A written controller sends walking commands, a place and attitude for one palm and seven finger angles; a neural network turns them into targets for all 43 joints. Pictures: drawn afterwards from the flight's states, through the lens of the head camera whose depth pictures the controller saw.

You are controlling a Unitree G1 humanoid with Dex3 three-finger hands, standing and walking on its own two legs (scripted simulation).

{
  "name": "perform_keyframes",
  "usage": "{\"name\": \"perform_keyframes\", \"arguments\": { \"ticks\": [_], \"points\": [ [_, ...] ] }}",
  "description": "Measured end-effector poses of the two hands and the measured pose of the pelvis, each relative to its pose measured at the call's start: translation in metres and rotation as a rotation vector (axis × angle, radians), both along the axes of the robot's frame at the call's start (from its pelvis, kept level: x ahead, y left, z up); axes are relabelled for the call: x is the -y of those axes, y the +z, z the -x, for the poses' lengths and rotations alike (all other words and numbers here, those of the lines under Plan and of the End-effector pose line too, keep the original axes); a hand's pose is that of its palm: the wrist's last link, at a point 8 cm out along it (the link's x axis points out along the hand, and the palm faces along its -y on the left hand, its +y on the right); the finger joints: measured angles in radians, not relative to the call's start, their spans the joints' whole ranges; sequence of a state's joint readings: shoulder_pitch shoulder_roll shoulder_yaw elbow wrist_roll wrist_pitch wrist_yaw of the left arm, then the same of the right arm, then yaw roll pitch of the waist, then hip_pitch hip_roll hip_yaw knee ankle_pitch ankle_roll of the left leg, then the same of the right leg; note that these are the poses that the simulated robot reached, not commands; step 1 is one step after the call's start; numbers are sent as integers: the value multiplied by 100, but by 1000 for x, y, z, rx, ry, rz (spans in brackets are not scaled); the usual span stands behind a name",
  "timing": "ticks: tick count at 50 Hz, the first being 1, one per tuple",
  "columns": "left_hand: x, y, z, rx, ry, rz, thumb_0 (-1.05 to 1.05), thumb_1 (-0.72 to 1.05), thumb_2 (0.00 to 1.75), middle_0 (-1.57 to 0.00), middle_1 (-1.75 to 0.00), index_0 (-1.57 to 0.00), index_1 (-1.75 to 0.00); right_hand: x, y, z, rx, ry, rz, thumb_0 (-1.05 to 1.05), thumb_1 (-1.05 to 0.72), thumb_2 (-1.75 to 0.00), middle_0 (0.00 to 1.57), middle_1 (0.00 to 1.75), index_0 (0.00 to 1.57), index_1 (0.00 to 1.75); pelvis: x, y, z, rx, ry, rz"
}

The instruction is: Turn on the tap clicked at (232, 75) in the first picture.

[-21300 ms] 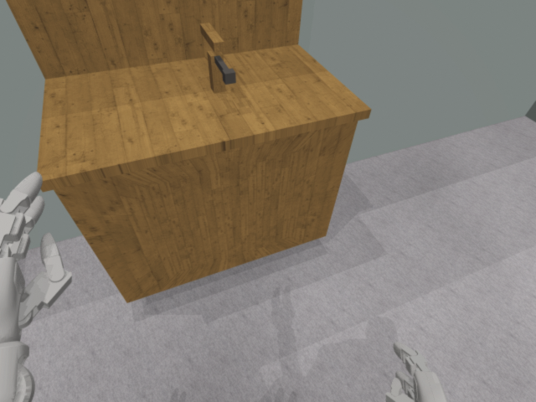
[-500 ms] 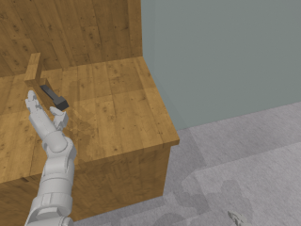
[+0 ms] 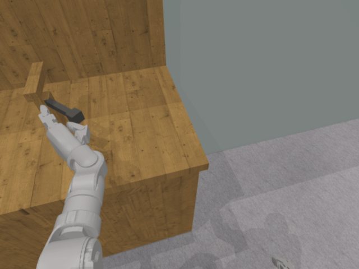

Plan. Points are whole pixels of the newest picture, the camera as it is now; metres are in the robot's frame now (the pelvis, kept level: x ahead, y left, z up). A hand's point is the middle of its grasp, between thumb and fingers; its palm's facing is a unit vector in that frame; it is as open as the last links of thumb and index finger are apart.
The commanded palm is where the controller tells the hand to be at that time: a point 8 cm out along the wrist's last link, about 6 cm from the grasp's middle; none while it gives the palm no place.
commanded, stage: push the lever round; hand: left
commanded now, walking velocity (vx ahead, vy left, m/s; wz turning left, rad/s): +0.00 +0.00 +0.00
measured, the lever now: (75, 116) +0.44 +0.27 +0.10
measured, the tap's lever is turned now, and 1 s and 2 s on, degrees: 42 66 80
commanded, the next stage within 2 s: lift the hand up off the lever in 1.18 s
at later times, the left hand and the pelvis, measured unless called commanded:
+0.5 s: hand (96, 121) +0.44 +0.22 +0.09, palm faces +0.82 -0.57 -0.07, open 7.7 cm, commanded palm +0.39 +0.23 +0.10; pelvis +0.01 -0.01 +0.00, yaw +0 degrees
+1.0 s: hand (101, 114) +0.46 +0.21 +0.09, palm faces +0.83 -0.56 -0.09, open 7.8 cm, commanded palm +0.41 +0.23 +0.10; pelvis +0.01 -0.01 -0.01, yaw +0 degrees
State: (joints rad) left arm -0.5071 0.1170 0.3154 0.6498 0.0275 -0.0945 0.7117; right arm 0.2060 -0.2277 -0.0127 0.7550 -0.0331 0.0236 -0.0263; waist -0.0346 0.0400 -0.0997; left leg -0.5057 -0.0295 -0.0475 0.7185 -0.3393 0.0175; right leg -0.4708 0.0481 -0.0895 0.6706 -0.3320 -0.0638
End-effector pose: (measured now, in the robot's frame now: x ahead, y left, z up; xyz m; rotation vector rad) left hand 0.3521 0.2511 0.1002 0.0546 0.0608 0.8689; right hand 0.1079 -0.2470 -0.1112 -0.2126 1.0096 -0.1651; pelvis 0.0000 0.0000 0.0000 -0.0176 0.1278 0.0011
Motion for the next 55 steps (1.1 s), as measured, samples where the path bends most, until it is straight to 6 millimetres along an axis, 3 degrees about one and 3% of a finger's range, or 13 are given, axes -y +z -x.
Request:
{"name": "perform_keyframes", "arguments": {
  "ticks": [10,39,55],
  "points": [
    [14,-1,-16,-15,40,20,1,92,91,-15,-15,-15,-15,3,-5,9,-37,-7,-17,1,-90,-90,20,30,20,30,4,-1,-4,-21,-3,-4],
    [27,-2,-44,-41,106,32,2,92,91,-15,-15,-15,-15,6,-15,26,-116,-9,-37,1,-90,-90,20,30,20,30,6,-5,-10,-62,2,-4],
    [24,-1,-56,-47,115,24,2,90,90,-15,-15,-15,-15,11,-16,52,-174,-41,-29,1,-90,-90,20,30,20,30,7,-6,-9,-77,-1,-2]
  ]
}}
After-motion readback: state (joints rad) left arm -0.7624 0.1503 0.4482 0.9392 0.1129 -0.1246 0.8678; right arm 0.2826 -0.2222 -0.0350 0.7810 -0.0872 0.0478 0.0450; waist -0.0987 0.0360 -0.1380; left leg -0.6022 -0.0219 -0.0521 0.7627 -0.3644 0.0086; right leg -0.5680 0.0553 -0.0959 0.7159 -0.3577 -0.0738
